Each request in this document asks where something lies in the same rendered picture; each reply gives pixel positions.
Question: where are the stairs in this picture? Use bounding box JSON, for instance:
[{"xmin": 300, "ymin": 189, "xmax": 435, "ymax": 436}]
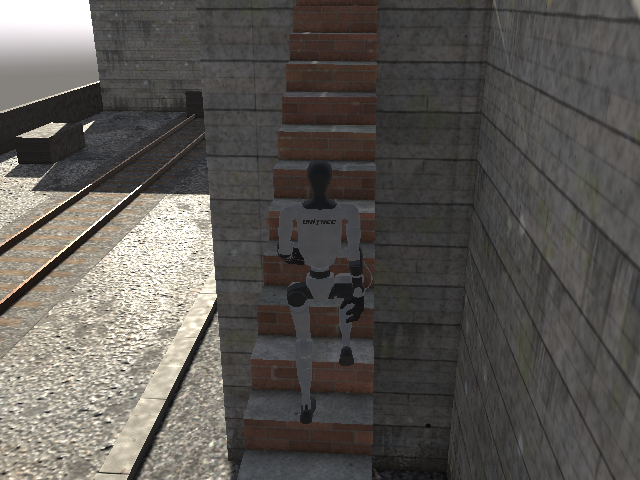
[{"xmin": 237, "ymin": 0, "xmax": 378, "ymax": 480}]

